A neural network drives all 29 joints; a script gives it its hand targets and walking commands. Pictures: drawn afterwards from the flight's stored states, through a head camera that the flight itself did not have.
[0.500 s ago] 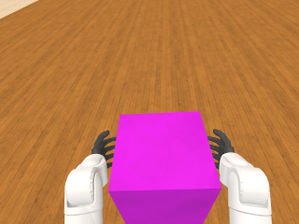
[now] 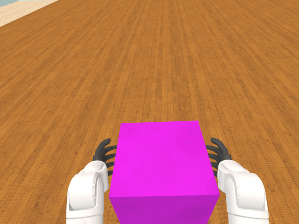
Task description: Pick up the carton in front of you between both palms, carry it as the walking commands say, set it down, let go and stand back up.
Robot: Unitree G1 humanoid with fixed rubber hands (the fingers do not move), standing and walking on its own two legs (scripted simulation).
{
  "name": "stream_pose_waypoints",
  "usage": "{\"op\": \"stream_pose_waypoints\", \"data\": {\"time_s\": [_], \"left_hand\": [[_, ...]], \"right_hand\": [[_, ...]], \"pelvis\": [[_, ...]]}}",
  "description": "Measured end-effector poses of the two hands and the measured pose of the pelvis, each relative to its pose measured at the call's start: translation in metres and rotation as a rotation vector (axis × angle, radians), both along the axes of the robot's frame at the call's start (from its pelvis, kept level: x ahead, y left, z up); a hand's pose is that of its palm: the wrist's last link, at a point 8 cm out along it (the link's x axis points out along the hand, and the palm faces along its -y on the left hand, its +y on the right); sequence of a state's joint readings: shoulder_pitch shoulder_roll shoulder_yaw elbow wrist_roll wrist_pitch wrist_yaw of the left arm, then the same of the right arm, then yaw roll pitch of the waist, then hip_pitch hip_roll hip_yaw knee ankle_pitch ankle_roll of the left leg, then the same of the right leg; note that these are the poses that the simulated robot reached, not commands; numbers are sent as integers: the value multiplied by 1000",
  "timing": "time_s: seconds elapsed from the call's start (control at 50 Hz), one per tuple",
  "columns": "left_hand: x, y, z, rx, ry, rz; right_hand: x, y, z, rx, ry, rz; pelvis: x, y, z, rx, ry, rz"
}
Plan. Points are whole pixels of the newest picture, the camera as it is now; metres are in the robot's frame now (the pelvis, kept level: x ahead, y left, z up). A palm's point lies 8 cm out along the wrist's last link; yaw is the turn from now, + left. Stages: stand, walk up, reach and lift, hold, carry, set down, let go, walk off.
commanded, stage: carry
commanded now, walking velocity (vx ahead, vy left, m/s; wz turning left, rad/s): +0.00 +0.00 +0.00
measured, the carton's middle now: (161, 179) +0.27 +0.00 +0.00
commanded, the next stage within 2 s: hold in 1.02 s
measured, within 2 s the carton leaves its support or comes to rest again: neither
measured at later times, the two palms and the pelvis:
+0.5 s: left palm (99, 181) +0.24 +0.16 +0.05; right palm (219, 181) +0.24 -0.14 +0.04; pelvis -0.04 +0.01 +0.00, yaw +0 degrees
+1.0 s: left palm (97, 179) +0.25 +0.16 +0.04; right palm (215, 178) +0.25 -0.14 +0.04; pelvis -0.04 +0.01 +0.00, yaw +0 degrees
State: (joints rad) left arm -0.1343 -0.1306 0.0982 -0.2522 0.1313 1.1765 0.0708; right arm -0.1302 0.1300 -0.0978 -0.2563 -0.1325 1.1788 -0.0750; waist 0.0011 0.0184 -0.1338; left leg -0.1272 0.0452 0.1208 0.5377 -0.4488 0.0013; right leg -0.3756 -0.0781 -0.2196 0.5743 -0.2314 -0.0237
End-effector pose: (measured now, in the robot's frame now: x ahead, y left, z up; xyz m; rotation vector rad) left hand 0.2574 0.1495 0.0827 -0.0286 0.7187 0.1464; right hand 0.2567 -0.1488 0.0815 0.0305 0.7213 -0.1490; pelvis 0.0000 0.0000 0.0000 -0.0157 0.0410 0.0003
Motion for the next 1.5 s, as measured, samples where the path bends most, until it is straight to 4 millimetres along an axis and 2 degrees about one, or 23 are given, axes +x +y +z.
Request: {"op": "stream_pose_waypoints", "data": {"time_s": [0.32,0.58,0.7,1.06,1.14,1.24,1.32,1.4,1.5], "left_hand": [[-20,5,-20,39,-9,-24],[-8,6,-42,67,-39,-49],[-4,7,-39,65,-76,-43],[-12,14,-38,67,-61,-42],[-22,21,-38,80,-54,-25],[-42,37,-37,80,-50,55],[-54,43,-35,80,-54,106],[-58,39,-32,81,-57,123],[-57,26,-29,88,-57,113]], "right_hand": [[-19,5,-21,-37,-8,34],[-9,6,-43,-63,-37,49],[-4,7,-40,-60,-75,45],[-11,14,-39,-55,-61,47],[-15,22,-41,-60,-54,77],[-12,39,-41,-59,-56,157],[-8,47,-38,-57,-64,205],[-8,43,-36,-52,-68,219],[-10,30,-36,-44,-67,209]], "pelvis": [[-26,4,3,10,-17,-1],[-41,7,4,15,-16,-2],[-42,7,3,14,-12,0],[-41,13,5,-1,-52,16],[-44,12,12,2,-101,58],[-49,7,15,14,-126,113],[-53,0,15,18,-140,142],[-56,-8,15,19,-152,155],[-59,-19,15,22,-161,161]]}}
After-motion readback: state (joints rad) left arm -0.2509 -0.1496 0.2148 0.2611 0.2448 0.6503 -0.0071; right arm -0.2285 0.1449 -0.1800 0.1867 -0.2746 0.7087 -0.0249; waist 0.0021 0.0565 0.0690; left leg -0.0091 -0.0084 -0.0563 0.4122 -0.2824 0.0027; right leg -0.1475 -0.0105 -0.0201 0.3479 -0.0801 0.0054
